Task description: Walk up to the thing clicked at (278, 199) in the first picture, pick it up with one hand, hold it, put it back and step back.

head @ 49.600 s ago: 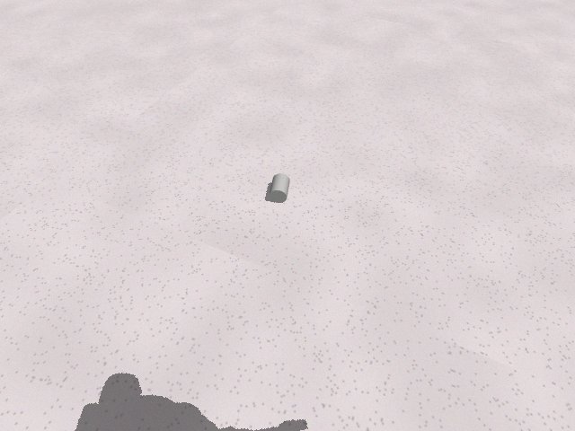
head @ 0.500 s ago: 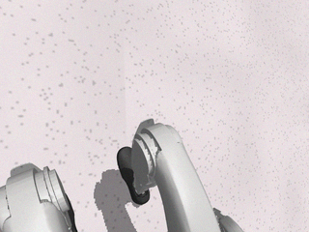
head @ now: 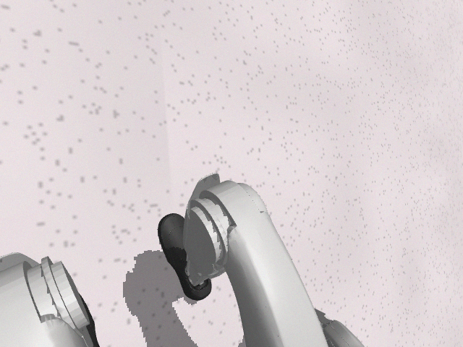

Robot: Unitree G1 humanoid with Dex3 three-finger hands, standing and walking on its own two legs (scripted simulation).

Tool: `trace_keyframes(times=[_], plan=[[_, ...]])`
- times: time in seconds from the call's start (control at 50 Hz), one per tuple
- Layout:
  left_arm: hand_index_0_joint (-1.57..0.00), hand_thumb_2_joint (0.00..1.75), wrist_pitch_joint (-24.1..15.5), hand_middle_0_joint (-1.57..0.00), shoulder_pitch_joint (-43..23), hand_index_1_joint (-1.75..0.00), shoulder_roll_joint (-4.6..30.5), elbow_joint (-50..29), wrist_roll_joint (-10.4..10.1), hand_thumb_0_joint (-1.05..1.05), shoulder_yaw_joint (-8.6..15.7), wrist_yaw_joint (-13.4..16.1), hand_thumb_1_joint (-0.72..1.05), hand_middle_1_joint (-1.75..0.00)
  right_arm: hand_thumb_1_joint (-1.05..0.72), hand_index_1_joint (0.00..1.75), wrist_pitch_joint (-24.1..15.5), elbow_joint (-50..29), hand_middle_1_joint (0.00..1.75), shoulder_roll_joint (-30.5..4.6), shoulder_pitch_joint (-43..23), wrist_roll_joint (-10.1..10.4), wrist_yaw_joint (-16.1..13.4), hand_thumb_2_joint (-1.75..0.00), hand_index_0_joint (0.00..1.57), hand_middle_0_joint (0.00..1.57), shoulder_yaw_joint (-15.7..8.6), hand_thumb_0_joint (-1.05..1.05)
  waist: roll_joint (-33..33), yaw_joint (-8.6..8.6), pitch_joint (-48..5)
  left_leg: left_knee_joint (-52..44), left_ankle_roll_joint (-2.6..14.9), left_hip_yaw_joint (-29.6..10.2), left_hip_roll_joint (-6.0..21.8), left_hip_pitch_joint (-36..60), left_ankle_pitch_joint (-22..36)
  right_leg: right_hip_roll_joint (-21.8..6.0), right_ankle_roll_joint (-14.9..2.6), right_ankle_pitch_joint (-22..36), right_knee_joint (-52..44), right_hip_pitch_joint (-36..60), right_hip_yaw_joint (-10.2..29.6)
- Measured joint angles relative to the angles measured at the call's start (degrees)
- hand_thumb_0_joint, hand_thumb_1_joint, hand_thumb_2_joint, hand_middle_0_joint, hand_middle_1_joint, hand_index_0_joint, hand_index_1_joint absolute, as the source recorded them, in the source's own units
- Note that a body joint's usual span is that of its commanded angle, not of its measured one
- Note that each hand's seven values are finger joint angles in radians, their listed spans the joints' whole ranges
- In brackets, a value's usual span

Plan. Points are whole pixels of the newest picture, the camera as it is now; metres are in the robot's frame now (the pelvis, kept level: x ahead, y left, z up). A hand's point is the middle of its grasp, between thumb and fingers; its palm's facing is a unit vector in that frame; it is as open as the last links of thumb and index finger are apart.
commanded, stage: rest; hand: left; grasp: from above
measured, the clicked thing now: out of the picture +0.53 +0.30 -0.28
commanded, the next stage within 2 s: open in 0.30 s
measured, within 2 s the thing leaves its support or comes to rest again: rests again in 1.86 s
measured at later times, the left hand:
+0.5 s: hand out of the picture +0.52 +0.29 -0.24, palm faces -0.47 -0.10 -0.88, open 10.4 cm
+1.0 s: hand out of the picture +0.53 +0.30 -0.23, palm faces -0.46 -0.09 -0.88, open 11.3 cm
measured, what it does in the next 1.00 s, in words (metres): stands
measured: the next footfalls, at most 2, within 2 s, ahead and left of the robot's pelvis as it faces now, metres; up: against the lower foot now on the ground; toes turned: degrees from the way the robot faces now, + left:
none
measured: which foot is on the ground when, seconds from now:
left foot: down 0.00-1.00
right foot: down 0.00-1.00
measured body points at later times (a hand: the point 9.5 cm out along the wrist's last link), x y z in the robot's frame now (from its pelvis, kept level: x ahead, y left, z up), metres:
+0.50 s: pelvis -0.01 +0.00 +0.00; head +0.30 +0.11 +0.31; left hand +0.54 +0.30 -0.19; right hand +0.00 -0.25 -0.05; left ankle +0.06 +0.11 -0.29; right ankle +0.13 -0.12 -0.29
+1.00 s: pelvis +0.00 +0.00 -0.01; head +0.30 +0.11 +0.31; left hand +0.55 +0.30 -0.18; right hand +0.00 -0.25 -0.05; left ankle +0.06 +0.11 -0.29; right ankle +0.13 -0.12 -0.29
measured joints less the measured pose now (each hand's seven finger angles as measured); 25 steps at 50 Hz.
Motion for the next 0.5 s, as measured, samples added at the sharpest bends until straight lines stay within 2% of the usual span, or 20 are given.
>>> trace_keyframes(times=[0.42, 0.5], plan=[[-0.79, 0.23, -0.47, -0.81, -0.99, -0.23, 2.47, 2.80, -0.60, 0.01, -1.29, 0.61, 0.05, -0.21, -0.91, 0.30, -0.35, 0.56, 0.30, 0.66, -1.03, -0.82, 0.11, -0.90, 0.20, 0.20, 3.30, 0.00, -0.18, -1.18, 0.72, 0.70, 0.50, -0.46, 0.22, -0.34, 0.69, 0.37, 0.41, 0.96, -0.15, 0.20, -0.44], [-0.77, 0.27, -0.70, -0.79, -1.17, -0.26, 2.90, 3.17, -0.87, 0.01, -1.76, 0.49, 0.04, -0.23, -0.90, 0.30, -0.37, 0.65, 0.30, 0.79, -1.22, -0.94, -0.08, -0.90, 0.20, 0.20, 4.06, 0.00, -0.21, -1.23, 0.89, 0.91, 0.57, -0.64, 0.24, -0.56, 0.92, 0.43, 0.51, 1.26, -0.12, 0.10, -0.59]])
